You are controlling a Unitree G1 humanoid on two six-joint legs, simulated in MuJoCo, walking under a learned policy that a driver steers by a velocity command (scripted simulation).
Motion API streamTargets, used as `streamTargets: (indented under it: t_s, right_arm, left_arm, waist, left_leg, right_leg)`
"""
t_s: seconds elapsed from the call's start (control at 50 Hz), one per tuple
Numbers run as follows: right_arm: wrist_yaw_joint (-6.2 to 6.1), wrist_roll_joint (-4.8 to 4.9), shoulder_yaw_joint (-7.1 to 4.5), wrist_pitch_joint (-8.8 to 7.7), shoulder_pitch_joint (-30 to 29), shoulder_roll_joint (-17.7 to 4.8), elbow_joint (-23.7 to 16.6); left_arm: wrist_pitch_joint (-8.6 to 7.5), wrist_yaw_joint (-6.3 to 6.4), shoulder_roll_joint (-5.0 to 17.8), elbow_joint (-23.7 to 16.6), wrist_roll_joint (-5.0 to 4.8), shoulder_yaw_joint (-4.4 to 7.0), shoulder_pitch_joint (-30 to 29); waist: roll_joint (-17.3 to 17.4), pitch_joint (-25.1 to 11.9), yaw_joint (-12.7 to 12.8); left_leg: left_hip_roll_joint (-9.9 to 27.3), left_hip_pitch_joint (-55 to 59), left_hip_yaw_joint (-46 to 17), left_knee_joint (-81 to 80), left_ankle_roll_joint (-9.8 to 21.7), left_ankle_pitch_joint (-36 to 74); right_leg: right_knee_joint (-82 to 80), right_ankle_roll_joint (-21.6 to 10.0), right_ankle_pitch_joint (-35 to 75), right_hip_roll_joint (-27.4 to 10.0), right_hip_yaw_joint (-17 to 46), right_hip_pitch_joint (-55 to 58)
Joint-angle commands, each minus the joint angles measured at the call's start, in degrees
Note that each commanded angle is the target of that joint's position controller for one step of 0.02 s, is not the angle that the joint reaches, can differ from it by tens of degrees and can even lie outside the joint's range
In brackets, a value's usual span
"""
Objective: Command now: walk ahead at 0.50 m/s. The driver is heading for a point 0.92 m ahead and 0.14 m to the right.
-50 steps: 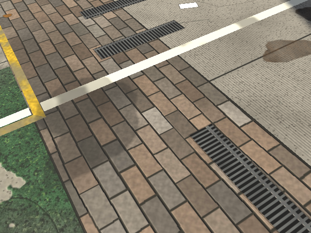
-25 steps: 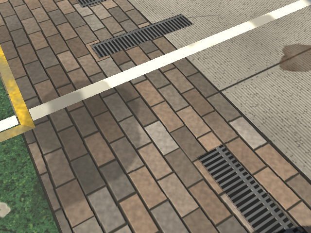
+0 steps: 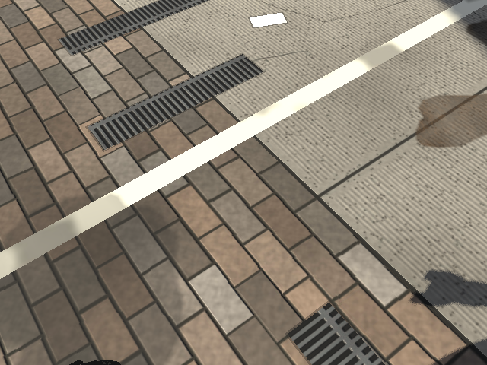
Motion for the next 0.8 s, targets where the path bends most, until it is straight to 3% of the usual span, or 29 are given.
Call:
streamTargets:
  t_s: [0.02, 0.04, 0.06, 0.1, 0.14, 0.22, 0.3, 0.38, 0.42, 0.46, 0.48, 0.5, 0.52, 0.54, 0.56, 0.58, 0.6, 0.62, 0.64, 0.68, 0.74, 0.8]
  right_arm:
    - [0.64, 2.23, -1.08, -3.4, -1.16, -8.06, -5.15]
    - [0.23, 2.12, -1.08, -3.67, -4.1, -7.76, -5.68]
    - [-0.09, 1.19, -1.42, -3.44, -5.53, -7.18, -5.83]
    - [-0.14, 0.69, -1.45, -2.05, -3.61, -4.78, -5.38]
    - [-0.28, 0.47, -1.39, -1.0, -4.12, -3.51, -5.66]
    - [-0.27, -0.29, -1.59, -0.8, -12.38, -3.56, -8.7]
    - [0.42, 0.02, -1.0, -1.49, -20.33, -2.3, -10.91]
    - [1.53, 0.55, -0.66, -1.99, -26.3, -2.54, -13.29]
    - [2.25, 0.68, -0.79, -2.4, -27.35, -3.31, -14.31]
    - [2.61, 0.74, -1.43, -2.69, -24.44, -4.93, -13.95]
    - [2.51, 0.66, -2.24, -2.75, -19.82, -6.32, -12.74]
    - [2.08, 0.5, -3.72, -2.74, -10.63, -8.82, -9.85]
    - [1.4, -0.37, -4.97, -2.69, 0.23, -13.08, -7.76]
    - [1.49, -0.58, -5.48, -2.29, 3.06, -16.02, -6.66]
    - [1.49, -0.08, -3.94, -2.44, 2.11, -10.44, -7.2]
    - [1.23, -0.06, -3.23, -2.71, -2.45, -8.17, -7.86]
    - [1.23, -0.28, -2.75, -2.99, -6.9, -6.67, -8.61]
    - [1.36, -0.62, -2.39, -3.27, -9.72, -4.97, -8.71]
    - [1.42, -1.18, -1.97, -3.54, -11.19, -3.57, -8.54]
    - [1.4, -1.39, -2.12, -3.87, -11.31, -3.47, -7.67]
    - [0.51, -1.58, -2.78, -4.06, -10.2, -5.49, -6.6]
    - [-0.42, -1.61, -2.93, -3.64, -9.21, -6.3, -6.19]
  left_arm:
    - [0.09, 0.4, 9.37, 2.05, 0.12, 2.57, 17.62]
    - [-0.04, 0.41, 8.42, 1.01, 0.39, 2.18, 12.89]
    - [-0.19, 0.25, 7.15, 0.72, 0.75, 1.88, 10.4]
    - [-0.52, -0.04, 5.64, 1.26, 1.2, 1.48, 9.62]
    - [-0.8, 0.13, 6.6, 2.35, 0.83, 1.7, 11.08]
    - [-0.17, 1.45, 8.36, 4.15, 0.72, 2.14, 14.71]
    - [0.3, 2.16, 9.05, 5.77, 0.18, 2.17, 18.14]
    - [1.27, 2.34, 9.34, 8.16, -0.18, 2.41, 22.05]
    - [1.89, 2.65, 9.83, 8.74, -0.37, 2.75, 22.2]
    - [2.43, 2.87, 10.66, 8.58, -0.41, 3.1, 20.83]
    - [2.73, 2.92, 10.99, 8.28, -0.37, 3.18, 19.56]
    - [3.01, 2.88, 9.55, 7.99, -0.14, 2.6, 19.39]
    - [2.95, 2.86, 7.53, 6.5, 0.82, 1.52, 19.94]
    - [1.76, 2.32, -0.5, 6.46, 0.43, -0.62, 27.24]
    - [0.6, 2.24, 5.95, 7.14, -1.14, 0.79, 23.84]
    - [-0.03, 2.23, 9.04, 5.46, -2.56, 1.84, 18.94]
    - [-0.07, 2.67, 8.88, 4.99, -2.45, 1.95, 16.45]
    - [0.31, 3.06, 8.24, 4.9, -1.72, 2.36, 15.22]
    - [1.17, 3.09, 7.21, 5.33, -1.53, 2.61, 16.67]
    - [2.72, 2.89, 4.37, 5.55, -1.63, 2.47, 18.1]
    - [3.86, 2.94, 4.11, 3.59, -1.21, 2.78, 14.59]
    - [3.49, 2.31, 3.83, 1.9, -0.88, 2.82, 10.7]
  waist:
    - [-8.83, -13.02, 8.33]
    - [-3.84, -8.61, 6.52]
    - [-2.19, -5.44, 5.08]
    - [-3.75, -4.75, 2.52]
    - [-3.55, -3.23, 1.83]
    - [-2.85, -0.42, 3.43]
    - [-3.2, 1.23, 5.91]
    - [-3.17, 2.96, 7.47]
    - [-3.56, 2.86, 6.74]
    - [-4.73, 0.66, 4.42]
    - [-5.45, -2.31, 1.61]
    - [-4.44, -7.73, -2.52]
    - [1.37, -16.38, -5.93]
    - [16.06, -23.12, -1.81]
    - [10.29, -21.21, -4.14]
    - [8.25, -12.92, -3.27]
    - [4.33, -8.73, -1.27]
    - [3.54, -5.57, 0.2]
    - [4.79, -4.61, 2.06]
    - [5.08, -3.29, 3.37]
    - [3.29, -0.64, 3.53]
    - [2.65, 0.39, 2.77]
  left_leg:
    - [2.0, -36.97, -5.47, 29.83, 2.55, 0.7]
    - [5.08, -34.93, -3.8, 27.5, 2.38, 6.24]
    - [6.86, -32.86, -3.32, 24.2, 1.92, 9.55]
    - [8.7, -27.48, -3.48, 20.46, 1.34, 12.75]
    - [9.26, -28.17, -2.67, 17.07, 0.4, 14.36]
    - [9.44, -34.46, -2.02, 4.79, -1.44, 25.18]
    - [7.02, -31.48, 0.47, -8.36, -1.46, 34.62]
    - [5.81, -33.13, 0.62, -14.06, -0.39, 32.93]
    - [5.45, -33.26, 0.32, -15.86, 0.96, 29.26]
    - [3.76, -27.58, 1.62, -16.94, 2.42, 25.15]
    - [1.82, -20.26, 3.39, -17.68, 3.5, 24.34]
    - [0.99, -6.8, 3.73, -18.16, 5.14, 25.54]
    - [11.42, 11.75, -7.92, -16.39, 8.81, 25.91]
    - [24.32, 29.2, -34.64, -23.03, 17.23, 14.71]
    - [23.53, 26.82, -37.57, -27.0, 15.54, 8.9]
    - [22.03, 19.37, -28.2, -28.22, 12.63, 11.39]
    - [19.96, 11.23, -21.1, -30.01, 10.87, 16.17]
    - [18.02, 4.78, -16.02, -32.19, 9.75, 19.49]
    - [16.29, 0.72, -11.6, -34.12, 8.74, 21.47]
    - [15.24, -3.19, -6.47, -36.81, 8.92, 24.53]
    - [15.18, -3.62, -0.81, -38.88, 9.28, 28.61]
    - [14.28, -1.45, 4.21, -39.41, 8.35, 31.37]
  right_leg:
    - [-16.08, -11.03, -11.12, -19.67, 34.36, 42.11]
    - [-17.61, -10.1, -3.86, -17.64, 27.65, 33.74]
    - [-19.3, -9.69, 1.69, -15.68, 22.76, 27.27]
    - [-22.43, -9.3, 5.42, -13.11, 17.51, 21.68]
    - [-24.39, -10.0, 8.47, -12.56, 14.19, 19.48]
    - [-26.46, -9.56, 10.08, -11.69, 10.2, 20.98]
    - [-27.17, -7.7, 8.23, -9.8, 6.17, 21.49]
    - [-24.83, -7.63, 9.34, -12.61, 6.3, 28.69]
    - [-22.31, -7.04, 12.56, -14.52, 6.83, 32.64]
    - [-18.22, -5.96, 21.62, -15.08, 6.66, 34.45]
    - [-12.82, -5.1, 30.99, -14.0, 5.51, 33.93]
    - [-2.2, -3.61, 34.17, -10.88, 4.06, 29.64]
    - [15.52, -1.68, 18.48, -7.07, 2.12, 16.83]
    - [34.8, 1.89, -22.7, 3.85, 2.82, -5.85]
    - [41.93, 1.08, -27.15, 1.65, 11.27, -11.47]
    - [42.7, 0.29, -22.24, -1.05, 10.81, -14.76]
    - [40.22, 0.38, -16.65, -4.22, 9.37, -12.62]
    - [37.13, 0.67, -13.03, -5.95, 9.11, -10.36]
    - [35.42, 0.72, -10.5, -7.39, 9.58, -6.77]
    - [33.75, 0.98, -8.5, -8.14, 9.21, -4.64]
    - [29.32, 1.87, -2.16, -8.41, 9.96, -9.74]
    - [20.51, 2.44, 6.14, -7.71, 9.33, -12.2]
